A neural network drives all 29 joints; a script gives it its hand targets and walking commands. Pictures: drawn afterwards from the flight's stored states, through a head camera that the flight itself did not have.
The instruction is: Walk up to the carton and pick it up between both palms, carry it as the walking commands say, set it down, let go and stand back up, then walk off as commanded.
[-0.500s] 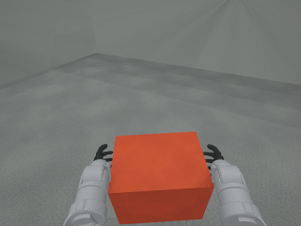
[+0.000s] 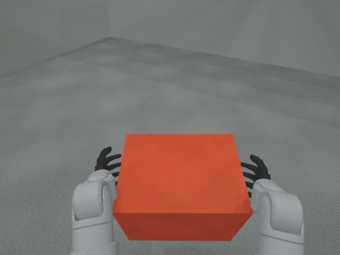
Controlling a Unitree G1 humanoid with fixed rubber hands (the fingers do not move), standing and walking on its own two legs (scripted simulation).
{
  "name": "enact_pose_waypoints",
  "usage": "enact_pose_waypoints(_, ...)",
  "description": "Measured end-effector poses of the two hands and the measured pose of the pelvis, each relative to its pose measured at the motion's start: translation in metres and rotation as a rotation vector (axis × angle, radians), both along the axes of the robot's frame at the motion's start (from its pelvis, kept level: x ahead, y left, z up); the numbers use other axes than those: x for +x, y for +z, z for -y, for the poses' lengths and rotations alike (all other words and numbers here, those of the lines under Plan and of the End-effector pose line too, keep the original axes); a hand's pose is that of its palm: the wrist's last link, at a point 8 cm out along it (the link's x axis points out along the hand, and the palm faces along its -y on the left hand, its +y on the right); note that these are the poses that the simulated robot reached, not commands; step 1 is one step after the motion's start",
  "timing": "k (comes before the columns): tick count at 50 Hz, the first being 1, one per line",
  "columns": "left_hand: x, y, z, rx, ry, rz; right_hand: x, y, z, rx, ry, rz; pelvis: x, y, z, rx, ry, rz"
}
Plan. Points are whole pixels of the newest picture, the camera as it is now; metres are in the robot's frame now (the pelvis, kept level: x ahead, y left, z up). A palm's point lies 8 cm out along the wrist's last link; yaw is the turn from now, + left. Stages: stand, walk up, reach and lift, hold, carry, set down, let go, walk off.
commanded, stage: carry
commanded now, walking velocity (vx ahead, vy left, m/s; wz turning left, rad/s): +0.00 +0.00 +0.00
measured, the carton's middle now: (179, 188) +0.31 +0.01 +0.02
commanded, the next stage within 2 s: none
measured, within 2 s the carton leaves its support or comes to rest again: neither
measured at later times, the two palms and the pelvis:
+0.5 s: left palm (101, 181) +0.26 +0.18 +0.11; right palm (261, 191) +0.25 -0.16 +0.11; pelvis +0.00 +0.00 +0.00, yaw +0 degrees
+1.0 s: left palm (102, 181) +0.26 +0.18 +0.11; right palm (261, 189) +0.26 -0.17 +0.11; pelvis +0.00 +0.00 +0.00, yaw +0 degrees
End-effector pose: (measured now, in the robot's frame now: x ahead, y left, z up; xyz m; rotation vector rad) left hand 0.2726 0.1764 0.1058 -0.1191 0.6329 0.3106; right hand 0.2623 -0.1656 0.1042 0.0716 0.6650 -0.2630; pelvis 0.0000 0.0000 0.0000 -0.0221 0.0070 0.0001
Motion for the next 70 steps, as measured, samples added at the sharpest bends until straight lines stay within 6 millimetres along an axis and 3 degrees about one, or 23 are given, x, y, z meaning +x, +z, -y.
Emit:
enact_pose_waypoints(12, -0.012, 0.004, -0.002, 0.008, 0.002, -0.021, -0.011, 0.003, -0.002, -0.006, 0.001, -0.020, -0.002, 0.000, 0.000, -0.001, 0.000, 0.003)
enact_pose_waypoints(52, -0.009, 0.001, -0.001, 0.009, 0.005, -0.016, -0.006, 0.002, -0.002, -0.018, 0.008, -0.009, 0.000, 0.000, 0.002, 0.001, 0.004, -0.003)
enact_pose_waypoints(56, -0.011, -0.006, -0.015, -0.004, 0.031, -0.026, 0.002, 0.000, -0.016, -0.036, 0.037, -0.017, 0.002, -0.002, -0.004, -0.009, 0.057, -0.014)
enact_pose_waypoints(64, -0.034, -0.036, -0.069, -0.030, 0.158, -0.070, 0.025, -0.017, -0.074, -0.068, 0.174, -0.056, 0.004, -0.010, -0.023, -0.011, 0.184, -0.016)
enact_pose_waypoints(70, -0.048, -0.032, -0.087, -0.011, 0.249, -0.077, 0.041, -0.022, -0.097, -0.046, 0.265, -0.062, 0.004, -0.002, -0.020, -0.011, 0.264, -0.053)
